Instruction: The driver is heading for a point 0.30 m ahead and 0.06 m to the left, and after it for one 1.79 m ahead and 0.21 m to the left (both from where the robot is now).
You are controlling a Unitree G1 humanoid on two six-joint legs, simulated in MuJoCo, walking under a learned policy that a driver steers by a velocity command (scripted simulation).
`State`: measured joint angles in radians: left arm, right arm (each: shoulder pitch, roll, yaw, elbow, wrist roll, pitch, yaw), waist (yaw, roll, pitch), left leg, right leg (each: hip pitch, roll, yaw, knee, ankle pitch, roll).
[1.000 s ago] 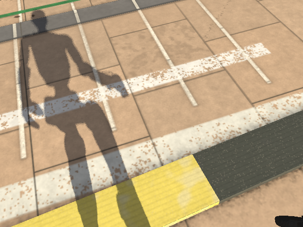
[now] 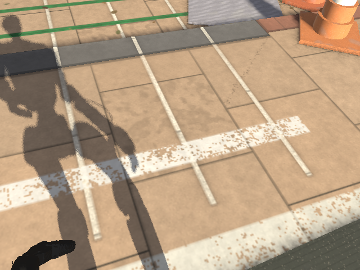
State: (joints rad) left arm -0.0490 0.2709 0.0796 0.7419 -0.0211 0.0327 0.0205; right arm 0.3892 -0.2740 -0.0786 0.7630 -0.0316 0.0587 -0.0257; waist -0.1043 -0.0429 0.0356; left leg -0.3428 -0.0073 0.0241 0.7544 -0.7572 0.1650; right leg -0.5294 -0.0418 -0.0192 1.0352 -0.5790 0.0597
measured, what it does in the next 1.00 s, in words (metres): steps to the left, turning left: right foot 0.03 m lower, then left foot 0.04 m higher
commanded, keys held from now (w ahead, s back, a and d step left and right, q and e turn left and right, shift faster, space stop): q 0.22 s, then w+q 0.34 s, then w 0.04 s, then w+e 0.24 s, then e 0.16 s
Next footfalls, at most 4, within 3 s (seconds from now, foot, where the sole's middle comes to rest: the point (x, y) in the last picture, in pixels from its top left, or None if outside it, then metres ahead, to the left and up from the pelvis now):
0.28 right None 0.01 -0.14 -0.76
0.72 left None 0.09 0.26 -0.73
1.26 right None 0.36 0.13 -0.73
1.68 left None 0.40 0.37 -0.76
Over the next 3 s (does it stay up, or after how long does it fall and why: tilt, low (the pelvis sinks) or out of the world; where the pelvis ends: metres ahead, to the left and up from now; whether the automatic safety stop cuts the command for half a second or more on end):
stays up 0.34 0.27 0.00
